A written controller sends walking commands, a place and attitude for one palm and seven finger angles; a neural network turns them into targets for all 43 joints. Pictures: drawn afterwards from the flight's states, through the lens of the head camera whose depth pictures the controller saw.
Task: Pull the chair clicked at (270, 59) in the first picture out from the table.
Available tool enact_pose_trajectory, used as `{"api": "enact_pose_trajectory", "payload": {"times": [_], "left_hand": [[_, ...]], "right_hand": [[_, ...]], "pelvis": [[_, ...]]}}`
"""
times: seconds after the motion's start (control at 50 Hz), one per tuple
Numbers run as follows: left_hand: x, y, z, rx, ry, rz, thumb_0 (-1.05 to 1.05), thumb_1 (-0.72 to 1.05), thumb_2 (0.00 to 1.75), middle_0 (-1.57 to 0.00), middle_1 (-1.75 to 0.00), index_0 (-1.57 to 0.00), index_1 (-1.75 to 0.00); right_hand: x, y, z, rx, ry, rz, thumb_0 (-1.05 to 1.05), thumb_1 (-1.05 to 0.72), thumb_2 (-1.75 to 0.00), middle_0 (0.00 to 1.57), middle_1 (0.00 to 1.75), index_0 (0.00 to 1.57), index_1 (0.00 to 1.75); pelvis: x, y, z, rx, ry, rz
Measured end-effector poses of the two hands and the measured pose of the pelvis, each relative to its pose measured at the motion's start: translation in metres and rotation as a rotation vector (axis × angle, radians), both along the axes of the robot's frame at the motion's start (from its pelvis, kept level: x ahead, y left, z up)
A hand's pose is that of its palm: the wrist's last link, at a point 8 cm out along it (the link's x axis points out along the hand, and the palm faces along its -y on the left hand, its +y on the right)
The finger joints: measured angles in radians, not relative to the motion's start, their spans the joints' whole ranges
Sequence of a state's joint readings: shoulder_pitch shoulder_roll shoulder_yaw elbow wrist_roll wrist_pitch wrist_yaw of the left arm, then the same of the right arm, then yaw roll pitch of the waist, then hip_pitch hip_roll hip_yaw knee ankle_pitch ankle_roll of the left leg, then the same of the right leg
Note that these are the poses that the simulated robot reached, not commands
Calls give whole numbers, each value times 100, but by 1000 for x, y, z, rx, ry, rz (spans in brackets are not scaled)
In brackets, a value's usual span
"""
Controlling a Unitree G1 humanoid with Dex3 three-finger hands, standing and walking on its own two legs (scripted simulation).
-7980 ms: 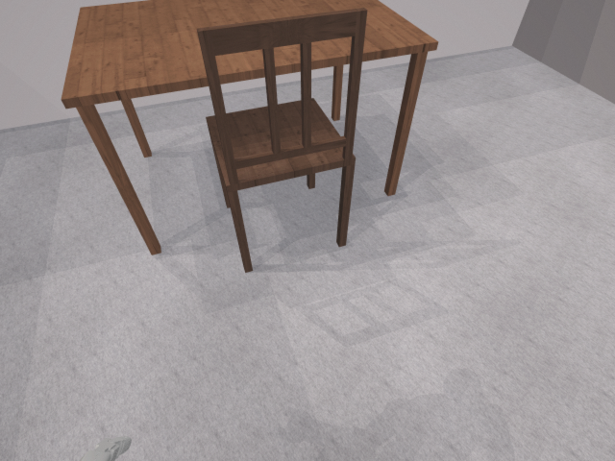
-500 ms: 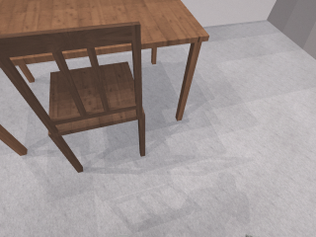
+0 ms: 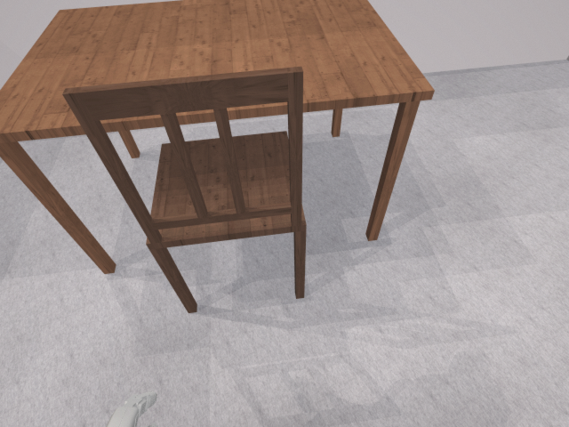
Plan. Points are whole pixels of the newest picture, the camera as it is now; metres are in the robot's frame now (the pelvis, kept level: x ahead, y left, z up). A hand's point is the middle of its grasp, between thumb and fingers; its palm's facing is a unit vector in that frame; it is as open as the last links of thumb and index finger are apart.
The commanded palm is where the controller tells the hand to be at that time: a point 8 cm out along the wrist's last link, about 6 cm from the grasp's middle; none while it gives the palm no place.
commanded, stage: turn to face it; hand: left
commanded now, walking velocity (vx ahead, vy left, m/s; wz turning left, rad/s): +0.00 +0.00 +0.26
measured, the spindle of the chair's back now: (187, 171) +0.63 +0.24 -0.06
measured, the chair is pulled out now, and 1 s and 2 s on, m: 0.00 0.00 0.00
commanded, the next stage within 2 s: take the last steps up to it in 0.08 s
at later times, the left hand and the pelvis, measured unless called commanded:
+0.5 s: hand out of the picture -0.06 +0.16 -0.16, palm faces +0.24 -0.95 -0.20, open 7.4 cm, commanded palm none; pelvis +0.02 +0.00 +0.01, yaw +8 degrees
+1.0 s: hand (182, 388) +0.21 +0.19 -0.17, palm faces +0.14 -0.96 -0.24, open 7.3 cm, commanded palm none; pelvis +0.16 -0.01 -0.01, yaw +7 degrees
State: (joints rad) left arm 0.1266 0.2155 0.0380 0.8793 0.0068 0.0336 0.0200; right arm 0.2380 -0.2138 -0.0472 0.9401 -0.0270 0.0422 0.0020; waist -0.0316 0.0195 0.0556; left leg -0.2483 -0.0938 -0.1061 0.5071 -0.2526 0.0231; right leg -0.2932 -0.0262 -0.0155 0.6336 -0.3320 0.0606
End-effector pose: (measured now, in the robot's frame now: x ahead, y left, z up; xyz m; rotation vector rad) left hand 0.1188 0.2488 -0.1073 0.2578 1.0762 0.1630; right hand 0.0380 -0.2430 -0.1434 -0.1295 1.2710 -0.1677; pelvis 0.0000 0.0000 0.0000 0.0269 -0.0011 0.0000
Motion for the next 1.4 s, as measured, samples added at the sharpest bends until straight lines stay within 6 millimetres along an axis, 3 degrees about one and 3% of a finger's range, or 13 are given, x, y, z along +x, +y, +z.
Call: {"api": "enact_pose_trajectory", "payload": {"times": [0.06, 0.2, 0.32, 0.5, 0.58, 0.68, 0.86, 0.94, 0.98, 1.1, 1.2, 1.32, 1.4], "left_hand": [[-12, -14, 3, 15, -7, 12, 0, 90, 90, -20, -30, -20, -29], [-62, -32, 10, 4, 64, 107, 0, 90, 90, -20, -30, -20, -30], [-109, -39, 3, -35, 132, 194, 0, 90, 90, -20, -30, -20, -30], [-194, -38, -21, -135, 354, 327, 0, 90, 90, -20, -30, -20, -30], [-208, -32, -38, -182, 460, 332, 0, 90, 90, -20, -30, -20, -29], [-163, -19, -37, -195, 435, 287, 1, 91, 90, -20, -30, -20, -29], [-13, 0, -34, -126, 218, 213, 1, 92, 90, -20, -30, -20, -29], [51, -1, -35, -74, 132, 167, 1, 92, 90, -20, -30, -20, -29], [71, -5, -35, -57, 95, 163, 0, 92, 90, -20, -30, -20, -29], [89, -26, -23, -62, 129, 161, 0, 91, 90, -20, -30, -20, -29], [95, -22, -17, -45, 148, 163, 0, 94, 90, -20, -30, -20, -30], [88, -9, -24, -63, 144, 193, 0, 92, 90, -20, -30, -20, -30], [76, 4, -38, -89, 165, 213, 0, 91, 90, -20, -30, -20, -30]], "right_hand": [[-3, -12, -10, 20, 25, 4, 1, -91, -90, 20, 30, 20, 30], [1, -30, -4, 30, 66, 57, 1, -91, -90, 20, 30, 20, 29], [14, -31, 3, 12, 89, 131, 1, -91, -90, 20, 30, 20, 29], [78, 11, 19, -18, -19, 238, 1, -91, -90, 20, 30, 19, 29], [97, 37, 19, -27, -88, 232, 1, -91, -90, 20, 30, 20, 29], [88, 41, 24, -52, -55, 171, 0, -94, -90, 20, 30, 20, 30], [53, 33, 7, -17, 188, 112, 0, -92, -90, 20, 30, 20, 30], [55, 23, -13, 21, 272, 74, 1, -91, -90, 20, 30, 20, 30], [66, 17, -20, 32, 292, 65, 1, -91, -90, 20, 30, 20, 30], [133, 10, -12, 27, 181, 71, 1, -91, -90, 20, 30, 20, 29], [180, 21, -8, 43, 90, 87, 1, -92, -90, 20, 30, 19, 29], [202, 27, -4, 12, 55, 117, 2, -94, -90, 20, 30, 20, 29], [201, 39, -1, -14, 24, 124, 1, -93, -90, 20, 30, 20, 29]], "pelvis": [[-1, -12, -2, -2, -8, 27], [-3, -27, 10, 19, -15, 92], [0, -28, 13, 13, -8, 132], [19, -4, 11, -21, 6, 144], [32, 11, 1, -29, -2, 130], [56, 21, 8, -25, -11, 128], [110, 14, 3, -9, -17, 131], [143, 0, -12, -4, -24, 127], [155, -6, -16, -15, -31, 125], [176, -11, -1, -15, -33, 117], [182, -10, 4, -8, -21, 114], [180, 5, 2, -13, -24, 118], [175, 17, -4, -18, -29, 125]]}}
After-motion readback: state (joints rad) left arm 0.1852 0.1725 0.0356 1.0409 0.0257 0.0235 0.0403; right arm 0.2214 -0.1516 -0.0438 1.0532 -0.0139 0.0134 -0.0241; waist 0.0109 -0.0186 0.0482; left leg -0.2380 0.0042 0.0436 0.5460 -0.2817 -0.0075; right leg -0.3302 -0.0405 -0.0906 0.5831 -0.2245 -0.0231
